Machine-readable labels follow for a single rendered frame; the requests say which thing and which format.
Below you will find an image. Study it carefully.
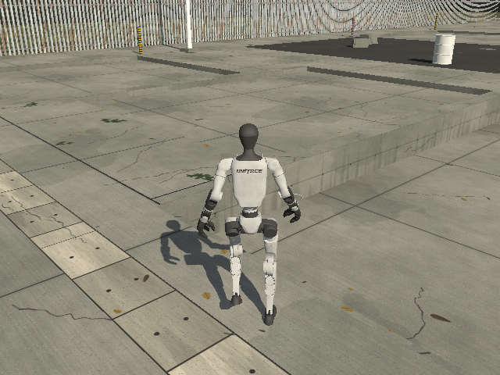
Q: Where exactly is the right robot foot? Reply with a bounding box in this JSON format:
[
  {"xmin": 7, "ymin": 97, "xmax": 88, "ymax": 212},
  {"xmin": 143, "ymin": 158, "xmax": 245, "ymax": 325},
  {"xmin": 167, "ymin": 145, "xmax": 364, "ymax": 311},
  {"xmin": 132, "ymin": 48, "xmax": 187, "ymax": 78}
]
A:
[{"xmin": 264, "ymin": 305, "xmax": 277, "ymax": 326}]

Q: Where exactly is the left robot forearm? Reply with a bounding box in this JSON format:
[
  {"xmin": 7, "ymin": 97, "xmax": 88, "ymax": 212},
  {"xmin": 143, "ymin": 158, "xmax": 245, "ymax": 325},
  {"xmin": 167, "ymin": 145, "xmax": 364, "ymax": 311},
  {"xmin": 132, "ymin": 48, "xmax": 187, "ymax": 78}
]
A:
[{"xmin": 200, "ymin": 189, "xmax": 217, "ymax": 223}]

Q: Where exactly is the humanoid robot head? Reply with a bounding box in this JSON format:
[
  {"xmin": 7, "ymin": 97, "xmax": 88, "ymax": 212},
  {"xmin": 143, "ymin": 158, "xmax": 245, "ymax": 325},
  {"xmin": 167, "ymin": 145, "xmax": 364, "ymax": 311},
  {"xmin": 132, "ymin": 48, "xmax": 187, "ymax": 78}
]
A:
[{"xmin": 236, "ymin": 123, "xmax": 262, "ymax": 161}]

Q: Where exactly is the robot left hand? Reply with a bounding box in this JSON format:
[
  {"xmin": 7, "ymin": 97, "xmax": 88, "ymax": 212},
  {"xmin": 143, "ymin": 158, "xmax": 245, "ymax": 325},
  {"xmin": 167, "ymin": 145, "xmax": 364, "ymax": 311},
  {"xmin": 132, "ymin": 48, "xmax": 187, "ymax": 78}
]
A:
[{"xmin": 197, "ymin": 219, "xmax": 215, "ymax": 238}]

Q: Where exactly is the robot right hand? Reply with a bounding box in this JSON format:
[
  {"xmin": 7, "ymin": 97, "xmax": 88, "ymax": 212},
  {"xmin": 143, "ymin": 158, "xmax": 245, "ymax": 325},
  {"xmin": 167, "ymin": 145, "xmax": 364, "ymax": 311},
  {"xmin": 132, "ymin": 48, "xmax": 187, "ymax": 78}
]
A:
[{"xmin": 283, "ymin": 207, "xmax": 301, "ymax": 223}]

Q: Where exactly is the right robot forearm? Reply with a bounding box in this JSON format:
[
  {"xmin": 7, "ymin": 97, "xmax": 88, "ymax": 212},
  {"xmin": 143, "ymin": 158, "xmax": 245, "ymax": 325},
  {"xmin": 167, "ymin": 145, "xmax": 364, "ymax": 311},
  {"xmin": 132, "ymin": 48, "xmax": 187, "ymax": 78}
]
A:
[{"xmin": 283, "ymin": 186, "xmax": 298, "ymax": 211}]

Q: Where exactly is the right robot upper arm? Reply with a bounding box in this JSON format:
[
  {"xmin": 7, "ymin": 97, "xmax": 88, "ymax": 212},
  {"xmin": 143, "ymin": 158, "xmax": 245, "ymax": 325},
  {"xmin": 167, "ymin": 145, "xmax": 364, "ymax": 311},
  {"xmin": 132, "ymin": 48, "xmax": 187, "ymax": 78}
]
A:
[{"xmin": 265, "ymin": 157, "xmax": 291, "ymax": 198}]

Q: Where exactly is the left robot upper arm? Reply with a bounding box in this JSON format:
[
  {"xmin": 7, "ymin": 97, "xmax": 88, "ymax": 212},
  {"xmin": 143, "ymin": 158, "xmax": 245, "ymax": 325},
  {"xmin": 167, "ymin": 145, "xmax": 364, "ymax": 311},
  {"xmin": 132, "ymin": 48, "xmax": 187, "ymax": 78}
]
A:
[{"xmin": 209, "ymin": 158, "xmax": 233, "ymax": 202}]

